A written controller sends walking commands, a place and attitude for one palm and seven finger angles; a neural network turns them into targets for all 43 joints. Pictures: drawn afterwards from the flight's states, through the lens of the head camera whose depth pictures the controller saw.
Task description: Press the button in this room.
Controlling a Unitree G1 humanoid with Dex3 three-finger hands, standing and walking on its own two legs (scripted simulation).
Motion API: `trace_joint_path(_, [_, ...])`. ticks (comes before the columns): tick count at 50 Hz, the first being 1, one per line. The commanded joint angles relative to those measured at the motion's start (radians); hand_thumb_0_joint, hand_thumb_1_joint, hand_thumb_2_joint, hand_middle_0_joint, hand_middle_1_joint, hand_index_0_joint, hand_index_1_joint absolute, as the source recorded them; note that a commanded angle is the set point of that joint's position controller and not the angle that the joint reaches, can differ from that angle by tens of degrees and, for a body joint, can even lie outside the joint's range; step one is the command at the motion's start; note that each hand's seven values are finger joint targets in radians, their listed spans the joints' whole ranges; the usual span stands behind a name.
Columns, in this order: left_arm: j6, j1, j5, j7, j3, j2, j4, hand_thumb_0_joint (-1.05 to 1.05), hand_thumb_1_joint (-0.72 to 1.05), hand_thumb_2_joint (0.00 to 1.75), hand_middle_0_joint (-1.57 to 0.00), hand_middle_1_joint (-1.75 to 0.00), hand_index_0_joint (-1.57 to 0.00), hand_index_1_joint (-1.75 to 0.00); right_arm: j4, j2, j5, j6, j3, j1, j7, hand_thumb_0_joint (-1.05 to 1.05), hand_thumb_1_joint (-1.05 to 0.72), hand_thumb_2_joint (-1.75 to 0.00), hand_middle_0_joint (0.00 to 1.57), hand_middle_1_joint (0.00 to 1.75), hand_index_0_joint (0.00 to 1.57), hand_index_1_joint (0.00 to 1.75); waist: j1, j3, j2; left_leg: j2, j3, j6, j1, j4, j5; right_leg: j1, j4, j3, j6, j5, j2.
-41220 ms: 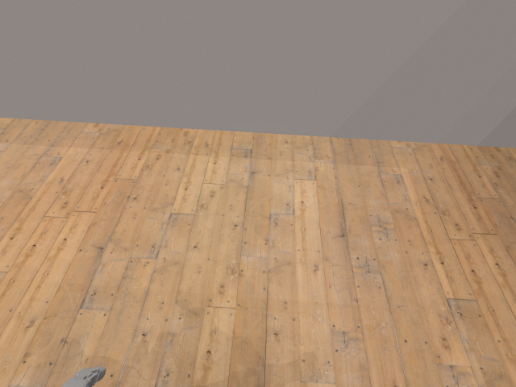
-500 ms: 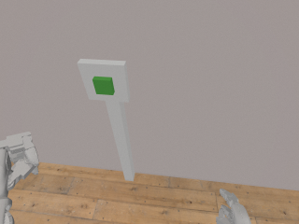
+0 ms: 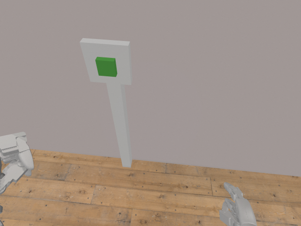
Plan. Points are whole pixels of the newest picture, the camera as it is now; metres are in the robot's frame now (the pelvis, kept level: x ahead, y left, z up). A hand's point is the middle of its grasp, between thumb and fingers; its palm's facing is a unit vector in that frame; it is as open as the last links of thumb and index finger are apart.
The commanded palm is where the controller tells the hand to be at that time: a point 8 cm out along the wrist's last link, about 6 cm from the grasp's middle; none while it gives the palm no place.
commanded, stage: step back with the hand held close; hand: left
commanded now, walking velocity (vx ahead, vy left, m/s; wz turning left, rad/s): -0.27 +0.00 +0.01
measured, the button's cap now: (107, 66) +0.59 +0.21 +0.11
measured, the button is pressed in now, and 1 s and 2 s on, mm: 0 0 0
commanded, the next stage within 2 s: stop stepping back and stand still in 0.52 s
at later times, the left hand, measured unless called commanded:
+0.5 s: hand (30, 197) +0.13 +0.21 +0.16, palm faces +0.24 -0.84 -0.49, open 3.1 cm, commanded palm +0.05 +0.26 +0.19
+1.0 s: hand out of the picture -0.04 +0.22 +0.18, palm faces +0.37 -0.83 -0.41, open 3.1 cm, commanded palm -0.10 +0.27 +0.19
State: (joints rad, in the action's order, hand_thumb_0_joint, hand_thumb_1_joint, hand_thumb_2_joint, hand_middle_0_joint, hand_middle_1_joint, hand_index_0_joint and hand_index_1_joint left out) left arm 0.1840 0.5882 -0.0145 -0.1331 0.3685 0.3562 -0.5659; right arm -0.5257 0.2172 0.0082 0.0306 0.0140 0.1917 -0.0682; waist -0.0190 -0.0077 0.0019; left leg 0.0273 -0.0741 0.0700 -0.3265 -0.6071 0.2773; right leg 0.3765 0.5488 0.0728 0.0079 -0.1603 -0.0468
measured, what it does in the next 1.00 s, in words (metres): walks backwards: right foot, then left foot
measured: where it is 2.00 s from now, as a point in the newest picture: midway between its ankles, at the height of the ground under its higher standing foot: outside the picture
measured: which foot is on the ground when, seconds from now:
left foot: down 0.00-0.56, up 0.58-0.72, down 0.74-1.00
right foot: down 0.00-0.14, up 0.16-0.40, down 0.42-1.00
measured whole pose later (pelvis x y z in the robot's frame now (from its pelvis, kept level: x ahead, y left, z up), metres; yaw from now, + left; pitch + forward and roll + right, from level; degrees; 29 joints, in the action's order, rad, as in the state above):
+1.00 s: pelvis -0.22 -0.01 +0.01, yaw +1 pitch -1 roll +0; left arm 0.16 0.62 -0.01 -0.15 0.32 0.39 -0.59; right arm -0.56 0.19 0.00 0.09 0.03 0.24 -0.08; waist 0.02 0.04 -0.04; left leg 0.04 -0.01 0.04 -0.31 -0.46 0.22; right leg 0.25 0.53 0.03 -0.02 -0.39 0.02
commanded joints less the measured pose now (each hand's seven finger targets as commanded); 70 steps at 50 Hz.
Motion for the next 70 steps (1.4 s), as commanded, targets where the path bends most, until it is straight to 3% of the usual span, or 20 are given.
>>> trace_joint_path(1, [0.069, -0.061, 0.001, -0.029, 0.096, 0.173, -0.218, 0.00, 0.90, 0.90, -1.30, -1.50, -1.30, -1.50, 0.147, 0.125, -0.008, 0.058, -0.059, -0.063, -0.014, 0.00, -0.90, -0.90, 0.20, 0.30, 0.20, 0.30, 0.028, 0.038, -0.116, -0.057, 0.131, -0.012, -0.132, 0.034, 0.233, -0.035, -0.241, -0.279, -0.070, -0.299, -0.137])
trace_joint_path(5, [0.091, -0.051, -0.004, -0.046, 0.095, 0.183, -0.288, 0.00, 0.90, 0.90, -1.30, -1.50, -1.30, -1.50, 0.137, 0.130, -0.016, 0.065, -0.045, -0.059, -0.018, 0.00, -0.90, -0.90, 0.20, 0.30, 0.20, 0.30, 0.038, 0.070, 0.017, -0.093, 0.192, -0.010, -0.019, 0.110, 0.204, 0.069, -0.174, -0.174, -0.056, -0.313, -0.104])
trace_joint_path(8, [0.109, -0.032, 0.026, -0.050, 0.137, 0.182, -0.311, 0.00, 0.90, 0.90, -1.30, -1.50, -1.30, -1.50, 0.152, 0.137, -0.022, 0.092, -0.052, -0.080, -0.025, 0.00, -0.90, -0.90, 0.20, 0.30, 0.20, 0.30, 0.015, 0.085, 0.296, -0.310, 0.446, 0.072, -0.420, 0.484, 0.453, -0.304, 0.326, -0.069, 0.013, -0.133, 0.085])
trace_joint_path(15, [0.127, 0.050, -0.002, -0.023, 0.095, 0.148, -0.233, 0.00, 0.90, 0.90, -1.30, -1.50, -1.30, -1.50, 0.092, 0.119, -0.034, 0.141, -0.057, -0.061, -0.003, 0.00, -0.90, -0.90, 0.20, 0.30, 0.20, 0.30, 0.020, 0.059, 0.143, -0.254, 0.325, 0.040, -0.072, 0.329, -0.123, -0.122, 0.060, -0.063, -0.001, -0.247, 0.093])
trace_joint_path(23, [0.151, 0.050, -0.040, 0.008, 0.154, 0.242, -0.346, 0.00, 0.90, 0.90, -1.30, -1.50, -1.30, -1.50, 0.051, 0.123, -0.039, 0.130, -0.063, -0.072, 0.030, 0.00, -0.90, -0.90, 0.20, 0.30, 0.20, 0.30, -0.018, 0.412, 0.176, -0.243, 0.230, 0.017, 0.487, 0.159, -0.892, -0.086, -0.118, -0.078, 0.002, -0.122, 0.100])
trace_joint_path(26, [0.142, 0.130, -0.073, 0.009, 0.228, 0.285, -0.397, 0.00, 0.90, 0.90, -1.30, -1.50, -1.30, -1.50, 0.114, 0.107, -0.018, 0.097, -0.055, -0.119, 0.038, 0.00, -0.90, -0.90, 0.20, 0.30, 0.20, 0.30, -0.026, 0.464, 0.053, -0.192, 0.143, -0.006, 0.402, 0.101, -0.758, -0.167, -0.172, -0.089, 0.023, 0.183, 0.050])
trace_joint_path(29, [0.129, 0.199, -0.091, -0.002, 0.280, 0.297, -0.299, 0.00, 0.90, 0.90, -1.30, -1.50, -1.30, -1.50, 0.155, 0.092, 0.032, 0.066, -0.051, -0.170, 0.012, 0.00, -0.90, -0.90, 0.20, 0.30, 0.20, 0.30, -0.023, 0.307, -0.256, -0.023, 0.056, -0.063, 0.055, -0.173, 0.021, -0.130, -0.205, -0.217, -0.014, 0.629, -0.205])
trace_joint_path(31, [0.105, 0.182, -0.076, -0.002, 0.245, 0.261, -0.207, 0.00, 0.90, 0.90, -1.30, -1.50, -1.30, -1.50, 0.134, 0.073, 0.025, 0.058, -0.045, -0.201, 0.002, 0.00, -0.90, -0.90, 0.20, 0.30, 0.20, 0.30, -0.019, 0.135, -0.178, -0.012, 0.123, -0.068, -0.160, -0.358, 0.174, -0.088, -0.200, -0.245, -0.073, 0.677, -0.268])
trace_joint_path(40, [0.043, -0.008, -0.013, -0.036, 0.055, 0.181, -0.207, 0.00, 0.90, 0.90, -1.30, -1.50, -1.30, -1.50, 0.119, 0.130, 0.012, 0.089, -0.048, -0.070, -0.029, 0.00, -0.90, -0.90, 0.20, 0.30, 0.20, 0.30, 0.019, 0.215, 0.041, -0.169, 0.173, 0.006, 0.229, 0.147, -0.598, -0.153, -0.047, -0.124, 0.033, 0.250, -0.013])
trace_joint_path(45, [0.051, -0.020, 0.002, -0.042, 0.079, 0.189, -0.319, 0.00, 0.90, 0.90, -1.30, -1.50, -1.30, -1.50, 0.124, 0.127, -0.010, 0.120, -0.036, -0.105, -0.024, 0.00, -0.90, -0.90, 0.20, 0.30, 0.20, 0.30, 0.013, 0.071, 0.161, -0.181, 0.298, 0.000, -0.144, 0.452, 0.377, -0.278, -0.040, -0.083, -0.002, -0.233, 0.045])
trace_joint_path(49, [0.036, -0.003, 0.005, -0.046, 0.114, 0.200, -0.214, 0.00, 0.90, 0.90, -1.30, -1.50, -1.30, -1.50, 0.122, 0.112, -0.015, 0.107, -0.051, -0.088, -0.023, 0.00, -0.90, -0.90, 0.20, 0.30, 0.20, 0.30, 0.013, 0.037, 0.179, -0.149, 0.246, -0.049, -0.296, 0.446, 0.540, -0.343, 0.007, 0.009, -0.046, -0.335, 0.097])
trace_joint_path(52, [0.041, -0.028, -0.006, -0.034, 0.106, 0.200, -0.160, 0.00, 0.90, 0.90, -1.30, -1.50, -1.30, -1.50, 0.095, 0.106, -0.010, 0.082, -0.071, -0.062, -0.022, 0.00, -0.90, -0.90, 0.20, 0.30, 0.20, 0.30, 0.018, 0.058, -0.234, 0.032, 0.028, -0.072, -0.123, -0.313, 0.191, 0.000, -0.328, -0.409, -0.199, -0.650, -0.178])
trace_joint_path(54, [0.047, -0.126, -0.019, -0.017, 0.077, 0.164, -0.162, 0.00, 0.90, 0.90, -1.30, -1.50, -1.30, -1.50, 0.051, 0.130, -0.017, 0.077, -0.074, -0.075, -0.018, 0.00, -0.90, -0.90, 0.20, 0.30, 0.20, 0.30, 0.035, 0.022, -0.219, 0.006, 0.093, -0.074, -0.195, -0.727, 0.128, 0.161, -0.403, -0.544, -0.267, -0.583, -0.319])
trace_joint_path(59, [0.043, -0.217, 0.002, -0.032, 0.006, 0.134, -0.135, 0.00, 0.90, 0.90, -1.30, -1.50, -1.30, -1.50, 0.056, 0.082, -0.026, 0.097, -0.028, -0.102, -0.034, 0.00, -0.90, -0.90, 0.20, 0.30, 0.20, 0.30, 0.040, -0.026, -0.141, -0.074, 0.003, -0.026, 0.057, -0.128, 0.181, 0.296, -0.291, -0.177, -0.129, -0.689, -0.177])
trace_joint_path(61, [0.048, -0.237, 0.008, -0.045, 0.000, 0.131, -0.169, 0.00, 0.90, 0.90, -1.30, -1.50, -1.30, -1.50, 0.035, 0.110, -0.025, 0.118, -0.029, -0.029, -0.042, 0.00, -0.90, -0.90, 0.20, 0.30, 0.20, 0.30, 0.061, 0.048, 0.064, -0.053, 0.031, -0.015, 0.149, 0.161, 0.224, 0.186, 0.036, -0.083, -0.075, -0.509, -0.071])
trace_joint_path(62, [0.064, -0.266, 0.009, -0.055, 0.015, 0.142, -0.249, 0.00, 0.90, 0.90, -1.30, -1.50, -1.30, -1.50, 0.059, 0.148, -0.029, 0.132, -0.042, -0.025, -0.042, 0.00, -0.90, -0.90, 0.20, 0.30, 0.20, 0.30, 0.062, 0.043, 0.378, -0.244, 0.416, 0.065, 0.143, 0.388, 0.513, 0.258, 0.394, -0.006, -0.013, -0.427, 0.061])
trace_joint_path(63, [0.084, -0.295, 0.034, -0.062, 0.046, 0.174, -0.304, 0.00, 0.90, 0.90, -1.30, -1.50, -1.30, -1.50, 0.076, 0.126, -0.028, 0.151, -0.042, -0.037, -0.033, 0.00, -0.90, -0.90, 0.20, 0.30, 0.20, 0.30, 0.058, -0.006, 0.454, -0.403, 0.628, 0.165, 0.022, 0.487, 0.597, 0.323, 0.685, -0.053, 0.004, -0.365, 0.075])
trace_joint_path(64, [0.099, -0.250, 0.041, -0.061, 0.110, 0.235, -0.297, 0.00, 0.90, 0.90, -1.30, -1.50, -1.30, -1.50, 0.086, 0.104, -0.027, 0.161, -0.050, -0.049, -0.023, 0.00, -0.90, -0.90, 0.20, 0.30, 0.20, 0.30, 0.038, 0.001, 0.280, -0.426, 0.645, 0.202, -0.009, 0.475, 0.459, 0.322, 0.766, -0.110, 0.000, -0.290, 0.035])
trace_joint_path(66, [0.099, -0.089, 0.021, -0.051, 0.125, 0.218, -0.303, 0.00, 0.90, 0.90, -1.30, -1.50, -1.30, -1.50, 0.071, 0.091, -0.018, 0.160, -0.055, -0.048, 0.008, 0.00, -0.90, -0.90, 0.20, 0.30, 0.20, 0.30, 0.033, 0.049, 0.139, -0.348, 0.509, 0.169, 0.041, 0.369, 0.271, 0.316, 0.685, -0.093, 0.000, -0.270, 0.000])
trace_joint_path(70, [0.100, 0.021, 0.003, -0.043, 0.105, 0.182, -0.281, 0.00, 0.90, 0.90, -1.30, -1.50, -1.30, -1.50, 0.049, 0.102, -0.023, 0.163, -0.041, -0.062, 0.007, 0.00, -0.90, -0.90, 0.20, 0.30, 0.20, 0.30, 0.021, -0.011, 0.266, -0.258, 0.229, 0.070, -0.173, 0.360, 0.258, -0.072, 0.231, 0.045, -0.007, -0.257, 0.044])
